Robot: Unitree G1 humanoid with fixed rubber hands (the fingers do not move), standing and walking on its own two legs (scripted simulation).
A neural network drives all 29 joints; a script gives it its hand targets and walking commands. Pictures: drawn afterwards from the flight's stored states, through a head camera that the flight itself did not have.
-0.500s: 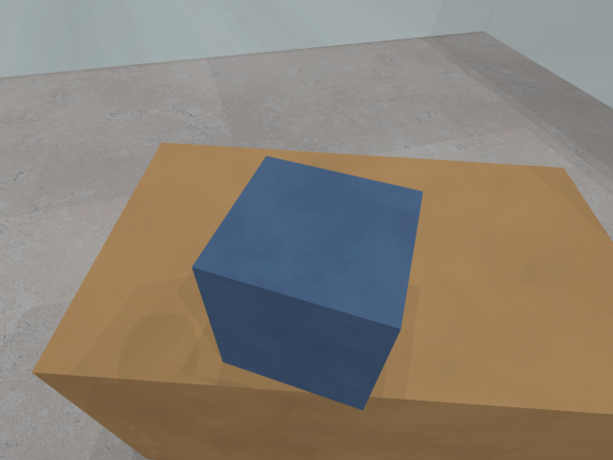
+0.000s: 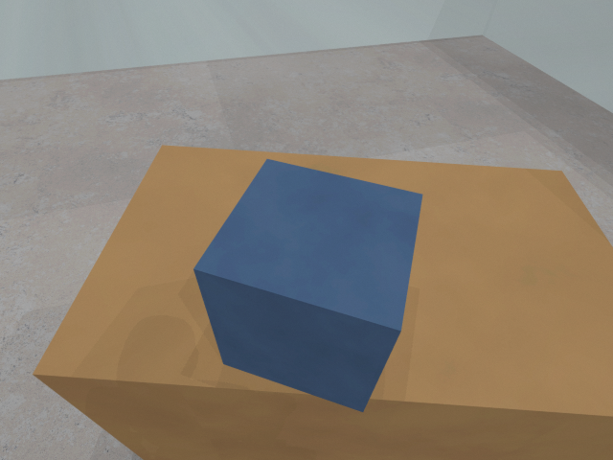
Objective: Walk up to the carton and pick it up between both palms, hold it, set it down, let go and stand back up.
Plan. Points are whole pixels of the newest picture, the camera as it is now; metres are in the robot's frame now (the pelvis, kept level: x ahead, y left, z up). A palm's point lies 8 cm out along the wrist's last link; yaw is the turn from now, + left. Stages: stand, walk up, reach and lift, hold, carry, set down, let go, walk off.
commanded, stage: stand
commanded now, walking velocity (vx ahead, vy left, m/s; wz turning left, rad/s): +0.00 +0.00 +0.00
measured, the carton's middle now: (315, 285) +0.38 -0.01 +0.00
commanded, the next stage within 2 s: walk up in 0.12 s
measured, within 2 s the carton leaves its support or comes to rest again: neither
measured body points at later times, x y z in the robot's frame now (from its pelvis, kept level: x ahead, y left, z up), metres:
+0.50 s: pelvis -0.04 +0.00 -0.02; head +0.02 +0.00 +0.42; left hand +0.01 +0.24 -0.18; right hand +0.01 -0.25 -0.17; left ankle -0.01 +0.12 -0.74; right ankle -0.02 -0.12 -0.72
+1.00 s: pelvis -0.12 -0.03 -0.02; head -0.09 -0.04 +0.43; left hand -0.08 +0.22 -0.15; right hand -0.06 -0.29 -0.17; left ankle -0.14 +0.12 -0.74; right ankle -0.05 -0.12 -0.74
